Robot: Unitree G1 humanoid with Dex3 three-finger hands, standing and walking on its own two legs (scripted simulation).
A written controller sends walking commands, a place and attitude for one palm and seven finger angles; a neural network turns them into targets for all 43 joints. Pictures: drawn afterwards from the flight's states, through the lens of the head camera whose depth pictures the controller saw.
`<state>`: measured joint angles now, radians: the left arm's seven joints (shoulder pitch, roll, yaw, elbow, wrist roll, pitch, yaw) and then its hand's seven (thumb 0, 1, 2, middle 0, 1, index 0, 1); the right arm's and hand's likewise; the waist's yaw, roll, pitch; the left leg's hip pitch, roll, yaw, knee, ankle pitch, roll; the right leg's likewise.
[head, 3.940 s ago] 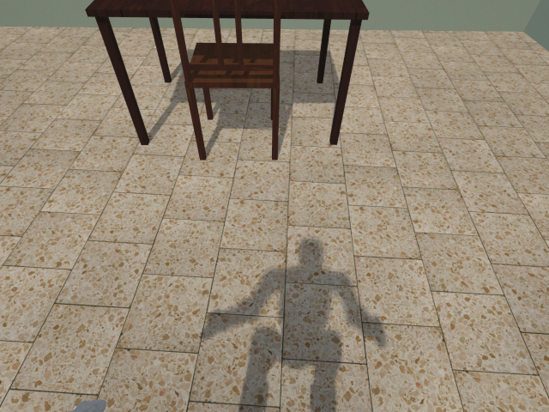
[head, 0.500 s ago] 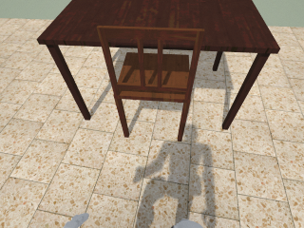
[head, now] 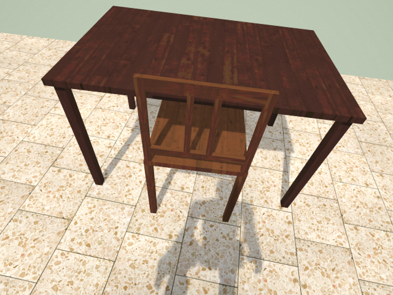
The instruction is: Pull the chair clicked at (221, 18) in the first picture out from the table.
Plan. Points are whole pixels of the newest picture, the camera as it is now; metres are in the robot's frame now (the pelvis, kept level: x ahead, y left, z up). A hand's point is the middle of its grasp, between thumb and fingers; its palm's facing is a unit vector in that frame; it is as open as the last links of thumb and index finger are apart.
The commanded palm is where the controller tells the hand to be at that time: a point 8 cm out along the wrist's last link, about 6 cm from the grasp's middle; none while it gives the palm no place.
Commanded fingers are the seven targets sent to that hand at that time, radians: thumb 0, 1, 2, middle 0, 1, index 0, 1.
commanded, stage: take the last steps up to it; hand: left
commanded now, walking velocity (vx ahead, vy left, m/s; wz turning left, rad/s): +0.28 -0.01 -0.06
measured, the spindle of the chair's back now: (188, 125) +0.66 +0.06 -0.09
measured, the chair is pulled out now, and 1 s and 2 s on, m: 0.00 0.00 0.00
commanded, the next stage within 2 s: come to a stop and stand still in 0.38 s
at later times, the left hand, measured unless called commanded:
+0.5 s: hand (140, 269) +0.21 +0.14 -0.17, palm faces +0.02 -0.98 -0.22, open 7.2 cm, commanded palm none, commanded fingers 0.00 0.90 0.90 -0.20 -0.30 -0.20 -0.30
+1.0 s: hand (135, 289) +0.17 +0.14 -0.18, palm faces +0.00 -0.97 -0.24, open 7.3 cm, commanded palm none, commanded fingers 0.00 0.90 0.90 -0.20 -0.30 -0.20 -0.30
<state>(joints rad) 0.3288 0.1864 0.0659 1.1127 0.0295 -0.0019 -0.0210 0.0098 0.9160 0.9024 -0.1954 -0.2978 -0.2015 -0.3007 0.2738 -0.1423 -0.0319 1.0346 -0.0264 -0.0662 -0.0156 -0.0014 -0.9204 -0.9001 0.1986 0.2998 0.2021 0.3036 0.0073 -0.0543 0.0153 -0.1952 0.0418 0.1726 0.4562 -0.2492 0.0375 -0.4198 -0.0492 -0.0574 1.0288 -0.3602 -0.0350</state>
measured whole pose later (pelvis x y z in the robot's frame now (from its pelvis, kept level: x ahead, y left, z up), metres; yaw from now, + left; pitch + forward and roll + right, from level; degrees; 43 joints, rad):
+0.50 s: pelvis +0.15 -0.04 +0.00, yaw +0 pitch +0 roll +0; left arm 0.21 0.15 0.05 1.05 0.03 -0.05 0.03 0.00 0.95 0.90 -0.20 -0.30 -0.20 -0.30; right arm 0.30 -0.15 -0.05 1.10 -0.02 -0.02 -0.01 0.00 -0.91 -0.90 0.20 0.30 0.20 0.30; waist -0.03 0.02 0.03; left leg -0.42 0.08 0.08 0.95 -0.41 -0.01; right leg -0.24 -0.02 -0.15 0.46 -0.22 -0.05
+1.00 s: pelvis +0.18 -0.04 +0.00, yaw -2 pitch +0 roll +1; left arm 0.30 0.17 0.02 1.10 0.02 0.02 0.03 0.01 0.91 0.90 -0.20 -0.30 -0.20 -0.30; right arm 0.15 -0.16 -0.04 1.05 0.00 0.03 -0.03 -0.01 -0.93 -0.90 0.20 0.30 0.21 0.30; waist 0.01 0.00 0.05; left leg -0.25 0.05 0.11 0.47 -0.20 -0.02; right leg -0.22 -0.03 -0.10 0.52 -0.30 -0.04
